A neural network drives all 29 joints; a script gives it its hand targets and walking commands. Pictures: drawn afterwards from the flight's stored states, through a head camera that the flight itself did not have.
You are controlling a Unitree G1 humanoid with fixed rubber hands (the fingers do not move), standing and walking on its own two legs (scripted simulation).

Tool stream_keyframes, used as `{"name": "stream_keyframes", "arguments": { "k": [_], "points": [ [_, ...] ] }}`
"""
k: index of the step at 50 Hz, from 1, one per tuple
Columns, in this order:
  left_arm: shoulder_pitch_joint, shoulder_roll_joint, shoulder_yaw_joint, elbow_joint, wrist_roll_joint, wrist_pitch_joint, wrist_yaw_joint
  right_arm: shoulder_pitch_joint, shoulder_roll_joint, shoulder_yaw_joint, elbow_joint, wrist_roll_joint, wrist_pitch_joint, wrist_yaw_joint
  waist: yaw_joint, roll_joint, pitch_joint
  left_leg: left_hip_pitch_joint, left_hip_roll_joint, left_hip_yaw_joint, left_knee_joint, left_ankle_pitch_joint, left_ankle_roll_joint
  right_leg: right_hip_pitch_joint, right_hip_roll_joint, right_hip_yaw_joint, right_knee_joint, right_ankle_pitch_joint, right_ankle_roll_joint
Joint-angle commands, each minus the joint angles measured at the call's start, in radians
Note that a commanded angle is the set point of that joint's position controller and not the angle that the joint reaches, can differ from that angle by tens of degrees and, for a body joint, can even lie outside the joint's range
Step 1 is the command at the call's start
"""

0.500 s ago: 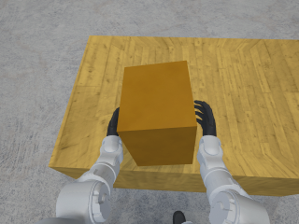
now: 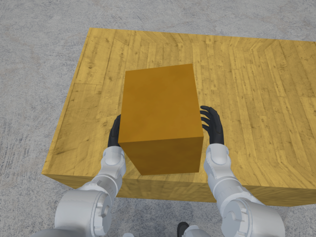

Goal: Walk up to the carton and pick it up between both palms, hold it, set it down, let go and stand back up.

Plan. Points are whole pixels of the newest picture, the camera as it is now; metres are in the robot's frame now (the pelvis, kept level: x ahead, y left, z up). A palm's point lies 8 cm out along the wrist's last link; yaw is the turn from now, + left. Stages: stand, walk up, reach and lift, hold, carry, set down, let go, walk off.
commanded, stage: set down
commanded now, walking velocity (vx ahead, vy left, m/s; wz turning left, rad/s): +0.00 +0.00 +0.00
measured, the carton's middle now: (164, 124) +0.42 -0.02 -0.05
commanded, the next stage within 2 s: none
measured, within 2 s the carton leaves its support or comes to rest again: rests again in 0.54 s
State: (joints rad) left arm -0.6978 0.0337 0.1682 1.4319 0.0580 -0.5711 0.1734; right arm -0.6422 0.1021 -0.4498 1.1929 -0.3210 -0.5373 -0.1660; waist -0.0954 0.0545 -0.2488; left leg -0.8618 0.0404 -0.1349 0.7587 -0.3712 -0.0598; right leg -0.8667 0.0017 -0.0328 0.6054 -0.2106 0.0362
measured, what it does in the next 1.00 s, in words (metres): stands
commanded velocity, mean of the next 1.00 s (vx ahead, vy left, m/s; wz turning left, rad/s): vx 0.00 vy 0.00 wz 0.00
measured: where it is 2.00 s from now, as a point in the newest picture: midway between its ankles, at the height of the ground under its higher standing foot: outside the picture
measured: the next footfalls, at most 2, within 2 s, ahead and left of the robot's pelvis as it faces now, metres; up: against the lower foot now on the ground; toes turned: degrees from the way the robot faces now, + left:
none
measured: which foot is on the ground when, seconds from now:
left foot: down 0.00-1.00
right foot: down 0.00-1.00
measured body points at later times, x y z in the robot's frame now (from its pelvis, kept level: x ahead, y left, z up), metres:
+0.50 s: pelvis -0.04 +0.00 -0.02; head +0.09 -0.02 +0.41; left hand +0.40 +0.10 -0.03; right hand +0.35 -0.19 -0.06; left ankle -0.03 +0.14 -0.71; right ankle +0.02 -0.15 -0.71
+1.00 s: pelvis -0.04 -0.02 -0.02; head +0.07 +0.00 +0.41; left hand +0.39 +0.13 -0.04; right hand +0.35 -0.21 -0.04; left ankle -0.03 +0.14 -0.71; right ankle +0.02 -0.15 -0.71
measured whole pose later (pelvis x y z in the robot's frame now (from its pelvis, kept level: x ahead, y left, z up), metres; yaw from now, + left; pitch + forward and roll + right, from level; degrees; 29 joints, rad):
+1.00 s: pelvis -0.04 -0.02 -0.02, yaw -1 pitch +24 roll -1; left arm -0.80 0.17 0.01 1.36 -0.18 -0.47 0.04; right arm -0.71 -0.11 -0.09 1.30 0.12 -0.48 -0.14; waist -0.06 -0.02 -0.21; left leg -0.93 0.03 -0.10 0.91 -0.41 -0.07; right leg -1.00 0.00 0.01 0.84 -0.27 0.02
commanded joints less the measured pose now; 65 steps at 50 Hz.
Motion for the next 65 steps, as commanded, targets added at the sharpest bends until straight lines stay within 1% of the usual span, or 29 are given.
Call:
{"name": "stream_keyframes", "arguments": {
  "k": [1,2,3,7,10,13,15,18,20,23,25,26,32,35,38,45,46,49,50,51,52,54,55,57,58,60,62,63,65],
  "points": [
    [-0.755,-0.765,-0.256,-0.283,0.173,-0.137,-0.139,-0.56,0.685,0.302,0.047,-0.118,-0.031,0.19,-0.038,0.148,-0.817,0.427,-0.029,0.115,0.025,0.728,-0.106,0.395,0.063,-0.066,0.072,0.457,-0.016],
    [-0.755,-0.787,-0.29,-0.277,0.167,-0.139,-0.138,-0.562,0.661,0.299,0.065,-0.127,-0.046,0.189,-0.051,0.161,-0.818,0.45,-0.027,0.109,0.036,0.791,-0.119,0.333,0.074,-0.085,0.073,0.453,-0.014],
    [-0.761,-0.76,-0.269,-0.259,0.172,-0.14,-0.133,-0.592,0.657,0.305,0.024,-0.112,-0.041,0.198,-0.01,0.163,-0.842,0.444,-0.024,0.123,0.054,0.782,-0.12,0.347,0.07,-0.065,0.06,0.434,-0.031],
    [-0.801,-0.7,-0.222,-0.234,0.151,-0.126,-0.125,-0.559,0.567,0.259,0.128,-0.1,-0.031,0.199,-0.047,0.164,-0.764,0.459,-0.018,0.111,0.053,0.755,-0.119,0.291,0.075,-0.079,0.064,0.388,-0.03],
    [-0.874,-0.628,-0.147,-0.212,0.165,-0.124,-0.112,-0.617,0.485,0.149,0.138,-0.12,-0.02,0.195,-0.034,0.157,-0.746,0.455,-0.025,0.147,0.041,0.648,-0.11,0.21,0.092,-0.078,0.056,0.248,-0.036],
    [-0.859,-0.423,-0.053,-0.172,0.169,-0.114,-0.092,-0.627,0.341,0.084,0.128,-0.121,-0.025,0.184,0.001,0.135,-0.771,0.395,-0.038,0.179,0.038,0.575,-0.1,0.248,0.087,-0.074,0.078,0.261,-0.033],
    [-0.82,-0.174,-0.029,-0.166,0.127,-0.105,-0.049,-0.59,0.052,0.024,0.143,-0.083,-0.037,0.141,-0.014,0.143,-0.878,0.376,-0.05,0.214,0.037,0.498,-0.099,0.307,0.091,-0.077,0.086,0.292,-0.027],
    [-0.711,0.008,0.013,-0.222,0.051,-0.076,-0.008,-0.618,-0.063,0.061,0.024,0.003,-0.038,0.094,0.051,0.051,-0.953,0.29,-0.058,0.214,0.044,0.506,-0.084,0.388,0.088,-0.048,0.121,0.385,0.0],
    [-0.69,0.129,0.028,-0.156,-0.02,-0.063,-0.002,-0.634,-0.198,0.071,0.009,0.099,-0.046,0.053,0.023,0.037,-0.981,0.19,-0.081,0.209,0.041,0.472,-0.077,0.472,0.088,-0.031,0.156,0.464,0.002],
    [-0.713,0.235,0.031,-0.024,-0.118,-0.059,-0.029,-0.752,-0.165,0.199,-0.122,0.195,-0.036,0.045,0.092,-0.066,-0.919,-0.032,-0.108,0.23,0.01,0.3,-0.025,0.606,0.047,0.028,0.202,0.457,0.019],
    [-0.715,0.223,-0.007,0.023,-0.187,-0.05,-0.045,-0.751,-0.209,0.191,-0.134,0.202,-0.026,0.031,0.031,-0.131,-0.86,-0.137,-0.109,0.237,0.005,0.153,-0.001,0.639,0.031,0.011,0.21,0.356,0.033],
    [-0.707,0.291,0.01,0.029,-0.19,-0.065,-0.049,-0.752,-0.205,0.22,-0.156,0.221,-0.02,0.031,0.082,-0.145,-0.855,-0.166,-0.11,0.251,0.002,0.125,0.012,0.645,0.016,0.037,0.212,0.309,0.041],
    [-0.782,0.285,-0.138,0.049,-0.329,-0.019,-0.089,-0.737,-0.291,0.254,-0.067,0.3,0.061,-0.006,-0.006,-0.167,-0.83,-0.067,-0.099,0.226,0.011,0.07,0.012,0.571,0.021,-0.016,0.215,0.188,0.021],
    [-0.803,0.328,-0.172,-0.01,-0.368,-0.013,-0.096,-0.727,-0.302,0.277,-0.054,0.346,0.106,0.005,0.008,-0.176,-0.804,-0.006,-0.089,0.209,0.013,0.049,0.015,0.523,0.02,-0.013,0.218,0.103,0.009],
    [-0.788,0.314,-0.244,-0.083,-0.392,-0.001,-0.089,-0.724,-0.357,0.26,-0.055,0.371,0.113,0.007,-0.02,-0.104,-0.85,0.089,-0.079,0.179,0.049,0.141,-0.003,0.463,0.036,-0.035,0.239,0.17,-0.01],
    [-0.383,0.237,-0.132,-0.331,-0.203,0.053,-0.136,-0.349,-0.271,0.44,-0.114,0.47,-0.036,0.023,0.085,0.056,-0.894,0.338,-0.107,0.169,0.112,0.702,-0.061,0.548,0.056,-0.007,0.209,0.623,-0.001],
    [-0.621,0.292,-0.129,-0.236,-0.203,0.028,-0.133,-0.62,-0.31,0.352,-0.082,0.435,-0.035,0.029,0.09,0.064,-0.891,0.177,-0.108,0.171,0.111,0.51,-0.051,0.447,0.042,-0.009,0.22,0.437,0.0],
    [-0.469,0.232,-0.153,-0.391,-0.169,0.035,-0.138,-0.457,-0.281,0.355,-0.141,0.446,-0.094,0.024,0.038,0.125,-0.828,0.325,-0.117,0.157,0.079,0.594,-0.067,0.449,0.051,-0.022,0.166,0.461,0.001],
    [-0.251,0.215,-0.117,-0.489,-0.136,0.048,-0.147,-0.245,-0.253,0.397,-0.177,0.478,-0.133,0.018,0.05,0.135,-0.786,0.442,-0.114,0.16,0.079,0.717,-0.069,0.532,0.06,-0.025,0.143,0.581,-0.001],
    [-0.293,0.18,-0.13,-0.47,-0.138,0.045,-0.154,-0.28,-0.241,0.411,-0.162,0.476,-0.155,0.019,0.058,0.133,-0.799,0.438,-0.112,0.147,0.096,0.773,-0.081,0.515,0.064,-0.018,0.13,0.574,0.004],
    [-0.239,0.166,-0.149,-0.547,-0.136,0.039,-0.156,-0.22,-0.261,0.393,-0.182,0.453,-0.166,0.016,0.012,0.135,-0.806,0.479,-0.104,0.128,0.101,0.796,-0.081,0.495,0.074,-0.029,0.125,0.579,-0.005],
    [-0.452,0.211,-0.119,-0.424,-0.129,0.038,-0.151,-0.417,-0.269,0.342,-0.123,0.409,-0.129,0.023,0.045,0.111,-0.708,0.385,-0.109,0.153,0.028,0.577,-0.064,0.414,0.053,-0.021,0.065,0.322,0.0],
    [-0.101,0.211,-0.084,-0.58,-0.088,0.055,-0.154,-0.066,-0.246,0.41,-0.211,0.436,-0.168,0.017,0.038,0.092,-0.664,0.472,-0.107,0.143,0.02,0.712,-0.056,0.58,0.059,-0.007,0.062,0.557,-0.002],
    [-0.148,0.257,-0.023,-0.525,-0.087,0.044,-0.155,-0.161,-0.246,0.389,-0.209,0.4,-0.162,0.003,0.084,0.033,-0.646,0.394,-0.105,0.144,-0.02,0.6,-0.035,0.609,0.043,0.007,0.034,0.425,0.011],
    [0.001,0.237,-0.04,-0.595,-0.107,0.05,-0.163,-0.023,-0.235,0.436,-0.271,0.43,-0.176,-0.002,0.063,-0.011,-0.621,0.439,-0.101,0.134,-0.031,0.635,-0.034,0.702,0.045,0.014,0.038,0.524,0.007],
    [-0.061,0.257,-0.048,-0.557,-0.145,0.055,-0.16,-0.091,-0.267,0.41,-0.294,0.413,-0.142,-0.003,0.073,-0.07,-0.518,0.385,-0.1,0.138,-0.089,0.456,-0.013,0.684,0.043,0.01,0.007,0.356,0.007],
    [-0.168,0.247,-0.117,-0.542,-0.208,0.043,-0.155,-0.18,-0.279,0.348,-0.302,0.378,-0.112,-0.004,0.037,-0.092,-0.449,0.338,-0.078,0.131,-0.141,0.29,-0.005,0.668,0.043,-0.004,-0.014,0.181,-0.006],
    [-0.031,0.234,-0.103,-0.639,-0.212,0.05,-0.156,-0.062,-0.25,0.374,-0.396,0.377,-0.121,-0.011,0.046,-0.115,-0.462,0.37,-0.073,0.125,-0.145,0.315,-0.003,0.746,0.046,-0.001,-0.014,0.256,-0.007],
    [-0.127,0.215,-0.156,-0.528,-0.237,0.051,-0.142,-0.145,-0.255,0.312,-0.362,0.355,-0.078,-0.001,0.039,-0.087,-0.362,0.268,-0.053,0.119,-0.208,0.124,0.014,0.692,0.048,-0.005,-0.017,0.08,-0.024]
  ]
}}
